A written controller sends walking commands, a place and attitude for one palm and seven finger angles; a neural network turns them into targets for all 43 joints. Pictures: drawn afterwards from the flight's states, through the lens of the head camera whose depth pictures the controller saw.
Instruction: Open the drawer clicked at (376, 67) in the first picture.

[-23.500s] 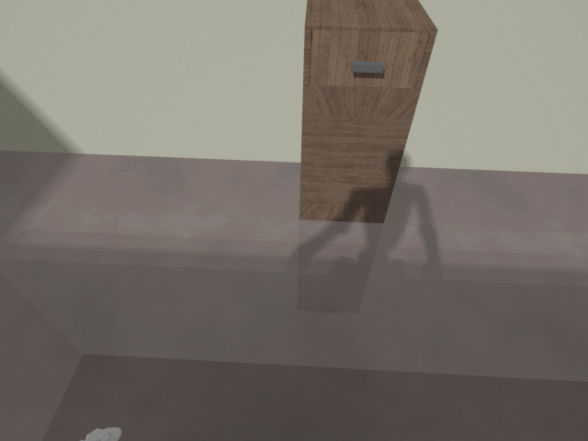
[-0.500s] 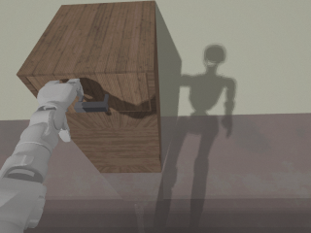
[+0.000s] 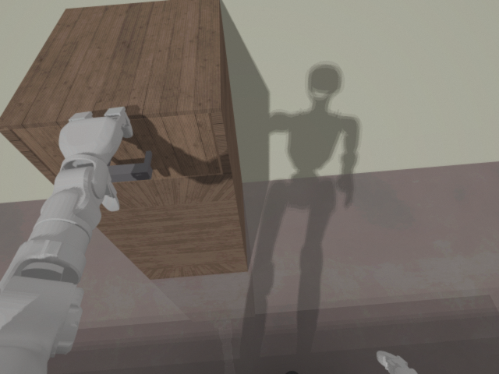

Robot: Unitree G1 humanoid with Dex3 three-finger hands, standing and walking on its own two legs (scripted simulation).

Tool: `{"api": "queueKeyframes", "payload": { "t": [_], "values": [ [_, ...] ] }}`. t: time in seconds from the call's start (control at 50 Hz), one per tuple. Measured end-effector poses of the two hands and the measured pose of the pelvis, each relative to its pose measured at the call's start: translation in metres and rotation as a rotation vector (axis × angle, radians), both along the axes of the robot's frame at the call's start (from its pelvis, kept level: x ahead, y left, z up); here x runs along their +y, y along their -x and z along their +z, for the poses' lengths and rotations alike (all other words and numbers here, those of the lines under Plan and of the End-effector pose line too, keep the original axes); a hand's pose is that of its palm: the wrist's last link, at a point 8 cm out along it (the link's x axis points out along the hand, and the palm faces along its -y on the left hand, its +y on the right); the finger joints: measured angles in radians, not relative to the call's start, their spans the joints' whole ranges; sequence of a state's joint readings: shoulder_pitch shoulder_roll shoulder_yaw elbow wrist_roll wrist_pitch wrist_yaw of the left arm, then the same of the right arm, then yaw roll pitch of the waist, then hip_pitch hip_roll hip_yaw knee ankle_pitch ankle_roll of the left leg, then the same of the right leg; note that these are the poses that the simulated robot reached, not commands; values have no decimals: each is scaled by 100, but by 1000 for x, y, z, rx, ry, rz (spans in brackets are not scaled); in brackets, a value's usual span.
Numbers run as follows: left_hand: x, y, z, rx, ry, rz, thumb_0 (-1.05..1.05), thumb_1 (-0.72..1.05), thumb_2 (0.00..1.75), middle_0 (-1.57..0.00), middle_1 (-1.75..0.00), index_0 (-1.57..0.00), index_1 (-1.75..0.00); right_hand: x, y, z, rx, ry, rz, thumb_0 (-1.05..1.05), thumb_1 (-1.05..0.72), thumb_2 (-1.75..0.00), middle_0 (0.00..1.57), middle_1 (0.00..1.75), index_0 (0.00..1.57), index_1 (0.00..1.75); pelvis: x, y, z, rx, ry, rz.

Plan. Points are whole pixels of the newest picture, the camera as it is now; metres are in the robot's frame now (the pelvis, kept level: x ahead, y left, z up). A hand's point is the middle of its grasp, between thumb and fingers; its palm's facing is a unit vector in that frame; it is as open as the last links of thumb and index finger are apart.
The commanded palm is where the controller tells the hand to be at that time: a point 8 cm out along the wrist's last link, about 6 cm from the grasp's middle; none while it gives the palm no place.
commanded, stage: move the hooked fingers above the handle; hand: left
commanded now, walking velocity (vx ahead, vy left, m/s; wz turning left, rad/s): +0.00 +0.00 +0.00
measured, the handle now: (126, 164) +0.50 +0.26 +0.00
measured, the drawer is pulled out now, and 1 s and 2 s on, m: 0.00 0.00 0.00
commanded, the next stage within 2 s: lower the fingers behind the handle in 0.56 s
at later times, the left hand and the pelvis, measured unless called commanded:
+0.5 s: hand (121, 150) +0.46 +0.23 +0.09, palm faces +0.11 -0.01 -0.99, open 13.4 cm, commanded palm +0.42 +0.29 +0.12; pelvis +0.00 +0.01 -0.01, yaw +1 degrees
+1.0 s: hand (104, 178) +0.44 +0.27 +0.04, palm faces +0.01 -0.06 -1.00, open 13.8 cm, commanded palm +0.42 +0.29 +0.09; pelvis +0.00 +0.01 -0.02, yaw +5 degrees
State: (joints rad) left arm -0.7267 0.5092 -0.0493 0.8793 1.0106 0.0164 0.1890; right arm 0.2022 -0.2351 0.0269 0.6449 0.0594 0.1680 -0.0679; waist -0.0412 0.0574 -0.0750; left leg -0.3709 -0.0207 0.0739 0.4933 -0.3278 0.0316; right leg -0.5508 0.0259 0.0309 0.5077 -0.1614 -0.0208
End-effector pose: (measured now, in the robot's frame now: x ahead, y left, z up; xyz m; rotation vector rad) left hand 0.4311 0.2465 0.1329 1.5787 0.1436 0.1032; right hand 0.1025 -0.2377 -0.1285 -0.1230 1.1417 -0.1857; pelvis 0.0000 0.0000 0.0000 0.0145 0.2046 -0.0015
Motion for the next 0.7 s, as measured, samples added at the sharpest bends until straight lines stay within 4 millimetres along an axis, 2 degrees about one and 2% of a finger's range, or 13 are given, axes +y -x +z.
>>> {"api": "queueKeyframes", "payload": {
  "t": [0.08,0.14,0.18,0.24,0.32,0.38,0.44,0.52,0.58,0.64,0.7],
  "values": [
    [39,18,-16,123,-9,80,0,-49,30,-34,-122,-34,-124,-12,-4,8,-31,47,18,1,-91,-90,20,30,21,30,-5,2,-1,2,3,18],
    [52,33,-28,182,-14,45,0,-48,30,-33,-121,-33,-122,-25,-1,11,-16,102,53,0,-91,-90,20,30,21,30,-6,3,-3,8,8,48],
    [46,39,-31,179,-8,-37,0,-48,30,-32,-121,-33,-122,-33,2,11,13,140,79,0,-91,-90,20,30,21,30,-5,3,-4,10,13,70],
    [20,38,-28,115,19,-190,-1,-49,30,-32,-121,-33,-121,-42,8,10,62,178,99,0,-91,-90,20,30,21,30,-2,1,-6,15,18,95],
    [-10,20,-16,-32,64,-297,-1,-49,30,-32,-120,-33,-121,-43,15,8,83,177,76,1,-91,-90,20,30,20,30,2,-2,-9,29,20,93],
    [-12,0,-4,-126,66,-251,0,-49,30,-35,-123,-32,-121,-37,21,5,80,146,41,1,-91,-90,20,30,20,30,4,-4,-11,42,17,68],
    [-16,-5,0,-156,42,-221,0,-49,30,-46,-132,-34,-123,-25,26,-2,96,96,35,0,-91,-90,20,30,20,30,6,-4,-10,44,15,49],
    [-19,-7,5,-119,6,-160,0,-48,30,-44,-131,-37,-129,-6,29,-10,105,24,18,1,-91,-90,20,30,20,30,8,-2,-6,32,9,22],
    [-8,-6,4,-50,-3,-73,0,-49,30,-40,-128,-37,-129,4,26,-10,79,-9,-3,1,-91,-90,20,30,21,30,7,1,-4,21,5,7],
    [16,2,-5,38,2,18,0,-49,30,-37,-125,-36,-127,8,22,-6,43,-13,-13,1,-91,-90,20,30,21,30,5,4,-3,15,3,1],
    [43,16,-19,123,1,61,0,-49,30,-34,-123,-34,-125,3,19,-1,21,16,2,1,-91,-90,20,30,21,30,3,6,-4,18,4,13]
  ]
}}
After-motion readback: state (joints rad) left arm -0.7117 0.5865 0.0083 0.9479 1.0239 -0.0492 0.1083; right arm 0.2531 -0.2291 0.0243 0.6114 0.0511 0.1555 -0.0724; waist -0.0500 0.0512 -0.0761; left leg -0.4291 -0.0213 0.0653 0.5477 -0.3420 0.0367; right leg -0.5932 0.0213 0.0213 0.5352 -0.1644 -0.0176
